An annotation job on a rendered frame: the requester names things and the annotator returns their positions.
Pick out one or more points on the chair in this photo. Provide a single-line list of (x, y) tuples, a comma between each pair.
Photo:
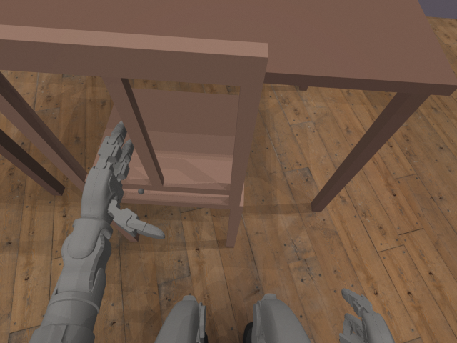
[(190, 149)]

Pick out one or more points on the right robot hand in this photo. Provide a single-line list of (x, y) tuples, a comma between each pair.
[(372, 328)]

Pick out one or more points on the robot left forearm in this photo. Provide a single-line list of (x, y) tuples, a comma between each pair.
[(73, 307)]

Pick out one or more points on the table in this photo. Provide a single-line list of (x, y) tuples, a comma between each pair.
[(373, 45)]

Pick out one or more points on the robot right shin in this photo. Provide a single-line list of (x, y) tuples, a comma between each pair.
[(254, 339)]

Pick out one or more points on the left robot thigh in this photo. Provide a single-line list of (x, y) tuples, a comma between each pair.
[(185, 323)]

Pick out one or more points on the left robot hand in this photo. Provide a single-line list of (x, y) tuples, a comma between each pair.
[(103, 183)]

